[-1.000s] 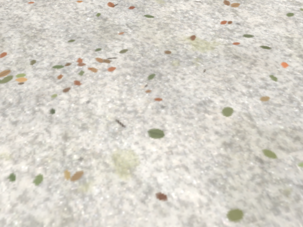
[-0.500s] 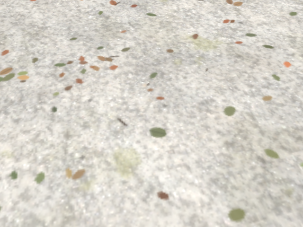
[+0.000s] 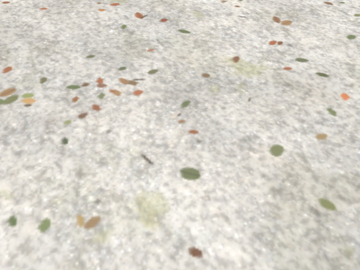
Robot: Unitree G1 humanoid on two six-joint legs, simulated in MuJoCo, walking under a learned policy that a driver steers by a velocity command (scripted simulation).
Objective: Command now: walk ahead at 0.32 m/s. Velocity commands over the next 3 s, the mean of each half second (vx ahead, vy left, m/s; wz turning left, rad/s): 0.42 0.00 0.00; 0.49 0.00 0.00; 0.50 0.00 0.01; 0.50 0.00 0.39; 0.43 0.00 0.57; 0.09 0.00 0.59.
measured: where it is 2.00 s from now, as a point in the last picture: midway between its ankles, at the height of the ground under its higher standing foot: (185, 150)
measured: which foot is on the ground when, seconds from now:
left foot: down 0.00-0.50, up 0.52-1.00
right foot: down 0.00-0.02, up 0.04-0.46, down 0.48-1.00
